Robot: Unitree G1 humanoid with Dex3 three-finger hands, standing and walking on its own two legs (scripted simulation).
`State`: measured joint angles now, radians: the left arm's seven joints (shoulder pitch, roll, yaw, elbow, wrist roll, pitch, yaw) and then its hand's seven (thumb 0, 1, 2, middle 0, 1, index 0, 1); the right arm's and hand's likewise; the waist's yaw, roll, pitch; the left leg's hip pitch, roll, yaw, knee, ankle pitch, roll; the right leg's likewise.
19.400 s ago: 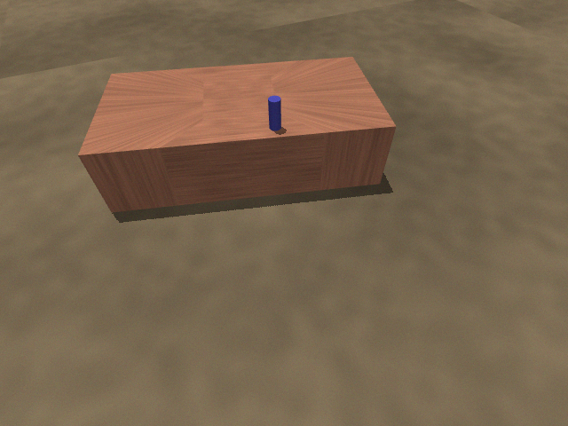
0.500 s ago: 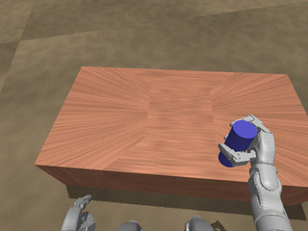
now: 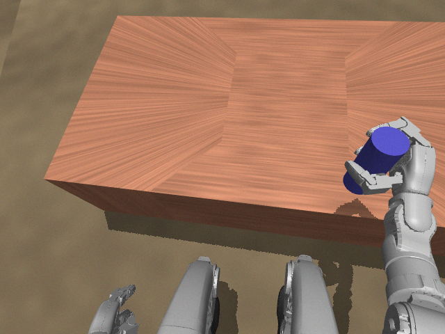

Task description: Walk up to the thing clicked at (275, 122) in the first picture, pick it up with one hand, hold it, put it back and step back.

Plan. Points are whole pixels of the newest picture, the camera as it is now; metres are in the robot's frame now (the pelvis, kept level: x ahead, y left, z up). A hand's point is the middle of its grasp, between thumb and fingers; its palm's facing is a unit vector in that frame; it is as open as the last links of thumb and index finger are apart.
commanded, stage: crouch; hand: right
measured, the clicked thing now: (371, 164) +0.41 -0.21 -0.01
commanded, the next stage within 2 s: lower in 0.40 s
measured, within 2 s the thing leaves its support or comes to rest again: rests again in 1.28 s
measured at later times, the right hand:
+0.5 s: hand (364, 163) +0.44 -0.22 -0.06, palm faces +0.18 +0.98 -0.01, open 8.8 cm
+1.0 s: hand (353, 177) +0.44 -0.23 -0.14, palm faces +0.16 +0.99 -0.01, open 8.8 cm
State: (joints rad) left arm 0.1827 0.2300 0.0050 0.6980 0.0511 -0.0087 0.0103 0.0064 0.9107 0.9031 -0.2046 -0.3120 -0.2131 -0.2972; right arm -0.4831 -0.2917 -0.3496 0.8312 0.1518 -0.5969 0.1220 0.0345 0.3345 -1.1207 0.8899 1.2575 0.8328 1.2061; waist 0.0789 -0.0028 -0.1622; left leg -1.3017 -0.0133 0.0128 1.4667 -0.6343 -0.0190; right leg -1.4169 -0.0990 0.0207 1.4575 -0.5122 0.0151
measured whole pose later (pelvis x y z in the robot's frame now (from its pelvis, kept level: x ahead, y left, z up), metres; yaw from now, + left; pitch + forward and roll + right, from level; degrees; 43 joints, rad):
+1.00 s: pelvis -0.02 +0.00 -0.13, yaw +3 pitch +35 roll +5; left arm 0.10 0.25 0.01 0.69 0.08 0.01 -0.01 0.00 0.89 0.91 -0.20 -0.30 -0.20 -0.30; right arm -0.63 -0.39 -0.46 0.87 0.14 -0.57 0.21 0.03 0.34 -1.12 0.90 1.25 0.84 1.20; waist 0.08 0.01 -0.17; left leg -1.78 -0.04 0.03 1.92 -0.75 -0.02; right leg -1.92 -0.11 0.08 1.91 -0.60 0.02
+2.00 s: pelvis -0.04 +0.01 -0.18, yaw +4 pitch +34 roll +4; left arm 0.12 0.27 0.00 0.70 0.07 0.00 0.00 0.00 0.92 0.87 -0.19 -0.30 -0.21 -0.27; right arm -0.71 -0.48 -0.50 0.91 0.16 -0.49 0.24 0.00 0.41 -0.47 0.86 0.69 0.85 0.68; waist 0.08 0.01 -0.16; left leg -1.94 -0.06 0.05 2.08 -0.73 0.00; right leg -2.07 -0.12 0.12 2.05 -0.58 0.04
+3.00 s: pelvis +0.00 +0.00 +0.02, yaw +1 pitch +25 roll +5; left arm 0.24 0.25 -0.02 0.63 -0.02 0.09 0.04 0.00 0.90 0.89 -0.20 -0.30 -0.21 -0.29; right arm -0.55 -0.64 -0.45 0.94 -0.06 -0.12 -0.01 -0.01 0.50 -0.06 0.06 0.05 0.06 0.05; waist 0.10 -0.01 -0.13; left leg -1.23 -0.04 0.05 1.37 -0.60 -0.02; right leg -1.37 -0.12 0.06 1.42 -0.50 0.02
